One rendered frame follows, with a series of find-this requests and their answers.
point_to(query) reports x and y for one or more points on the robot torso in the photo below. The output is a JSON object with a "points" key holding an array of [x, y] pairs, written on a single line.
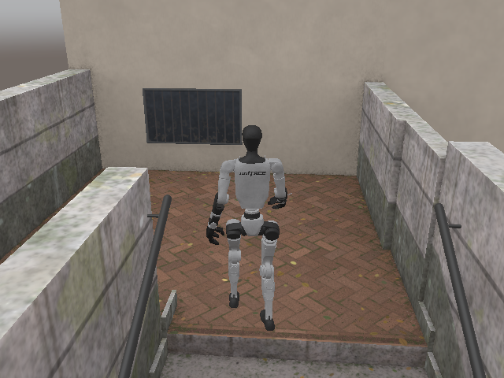
{"points": [[252, 190]]}

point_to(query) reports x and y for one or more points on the left robot upper arm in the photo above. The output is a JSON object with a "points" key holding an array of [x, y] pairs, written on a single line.
{"points": [[224, 181]]}

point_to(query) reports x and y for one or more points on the left robot thigh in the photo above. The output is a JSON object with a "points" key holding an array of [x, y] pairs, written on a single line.
{"points": [[234, 231]]}

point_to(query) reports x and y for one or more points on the left robot hand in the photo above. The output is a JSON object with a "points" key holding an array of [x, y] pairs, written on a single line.
{"points": [[210, 234]]}

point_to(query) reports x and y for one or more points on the right robot upper arm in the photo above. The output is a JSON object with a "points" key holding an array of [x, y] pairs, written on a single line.
{"points": [[279, 178]]}

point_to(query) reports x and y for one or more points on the robot left forearm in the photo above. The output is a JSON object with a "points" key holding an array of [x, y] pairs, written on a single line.
{"points": [[216, 213]]}

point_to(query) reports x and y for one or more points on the robot right forearm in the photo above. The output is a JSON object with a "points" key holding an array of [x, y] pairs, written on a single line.
{"points": [[282, 200]]}

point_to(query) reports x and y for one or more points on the right robot hand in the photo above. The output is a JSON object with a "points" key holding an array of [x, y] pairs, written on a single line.
{"points": [[273, 200]]}

